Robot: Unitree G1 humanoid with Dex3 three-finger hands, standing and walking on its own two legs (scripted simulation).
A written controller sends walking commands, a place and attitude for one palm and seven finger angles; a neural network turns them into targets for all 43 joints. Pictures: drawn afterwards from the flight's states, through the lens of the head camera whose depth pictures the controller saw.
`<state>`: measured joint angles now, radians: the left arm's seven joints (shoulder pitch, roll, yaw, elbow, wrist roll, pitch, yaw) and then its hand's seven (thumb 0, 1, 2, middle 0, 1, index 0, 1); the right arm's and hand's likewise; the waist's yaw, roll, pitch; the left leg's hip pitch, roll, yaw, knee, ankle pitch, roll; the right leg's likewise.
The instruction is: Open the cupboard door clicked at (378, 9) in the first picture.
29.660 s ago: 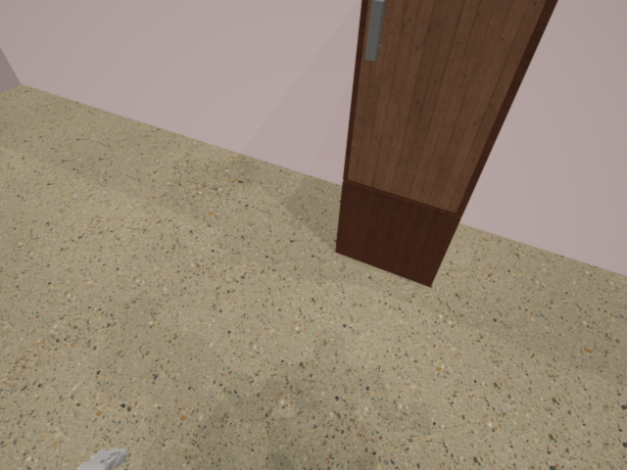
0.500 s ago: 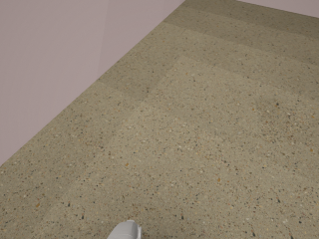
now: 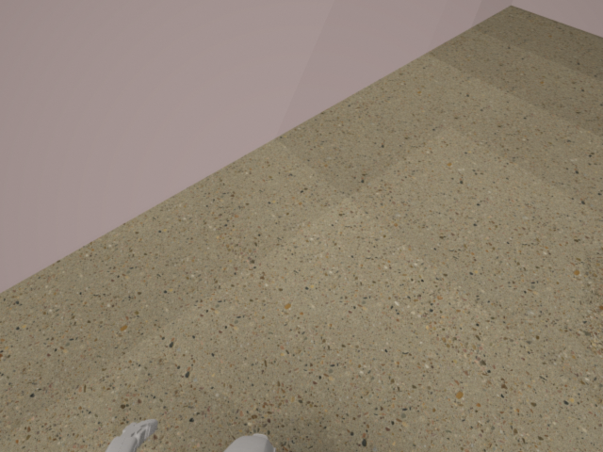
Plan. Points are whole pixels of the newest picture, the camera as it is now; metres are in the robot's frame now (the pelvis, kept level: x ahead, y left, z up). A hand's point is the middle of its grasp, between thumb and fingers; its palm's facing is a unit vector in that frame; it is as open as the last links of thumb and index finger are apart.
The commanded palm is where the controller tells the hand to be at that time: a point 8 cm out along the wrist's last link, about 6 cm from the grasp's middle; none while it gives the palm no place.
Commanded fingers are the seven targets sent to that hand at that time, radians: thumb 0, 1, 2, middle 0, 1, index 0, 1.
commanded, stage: turn to face it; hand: left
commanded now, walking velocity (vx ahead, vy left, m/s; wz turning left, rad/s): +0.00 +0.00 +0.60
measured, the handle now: out of the picture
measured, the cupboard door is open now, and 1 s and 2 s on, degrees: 45 45 45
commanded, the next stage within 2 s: none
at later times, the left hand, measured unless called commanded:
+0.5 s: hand out of the picture +0.05 +0.23 -0.16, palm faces +0.33 -0.91 -0.24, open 7.3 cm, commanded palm none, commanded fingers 0.00 0.90 0.90 -0.20 -0.30 -0.20 -0.30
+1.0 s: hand out of the picture +0.00 +0.16 -0.15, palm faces +0.60 -0.77 -0.24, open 7.3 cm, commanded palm none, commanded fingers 0.00 0.90 0.90 -0.20 -0.30 -0.20 -0.30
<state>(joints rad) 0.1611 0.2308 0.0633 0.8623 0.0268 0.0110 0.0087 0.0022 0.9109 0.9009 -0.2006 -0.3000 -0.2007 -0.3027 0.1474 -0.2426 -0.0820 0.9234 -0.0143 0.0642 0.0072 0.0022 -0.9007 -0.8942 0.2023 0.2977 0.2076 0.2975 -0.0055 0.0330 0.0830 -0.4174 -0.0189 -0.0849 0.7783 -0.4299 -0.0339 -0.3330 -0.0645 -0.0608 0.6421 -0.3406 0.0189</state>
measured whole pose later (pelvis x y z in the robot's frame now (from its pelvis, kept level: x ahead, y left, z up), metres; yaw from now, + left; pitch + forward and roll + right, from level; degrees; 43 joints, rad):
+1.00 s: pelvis +0.07 -0.03 +0.01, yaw +37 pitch +0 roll +2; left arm 0.22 0.20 0.05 0.90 0.03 0.01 0.02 0.00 0.92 0.90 -0.21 -0.30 -0.21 -0.30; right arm 0.11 -0.24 -0.08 0.94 -0.01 0.07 0.03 0.00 -0.91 -0.90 0.20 0.30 0.20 0.30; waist -0.01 -0.04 0.12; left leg -0.39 0.02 0.09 0.76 -0.42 -0.05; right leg -0.17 -0.16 -0.25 0.55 -0.36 0.01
